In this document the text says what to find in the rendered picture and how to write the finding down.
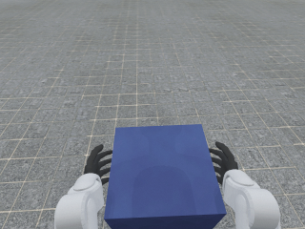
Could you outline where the left robot forearm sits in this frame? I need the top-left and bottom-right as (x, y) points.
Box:
(54, 173), (105, 229)

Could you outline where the robot right hand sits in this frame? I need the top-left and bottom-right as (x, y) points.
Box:
(208, 141), (238, 186)

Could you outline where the right robot forearm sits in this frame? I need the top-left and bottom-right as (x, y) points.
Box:
(222, 169), (281, 229)

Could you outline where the robot left hand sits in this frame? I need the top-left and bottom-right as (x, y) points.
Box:
(84, 144), (112, 185)

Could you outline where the carton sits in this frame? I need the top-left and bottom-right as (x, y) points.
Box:
(104, 124), (227, 229)

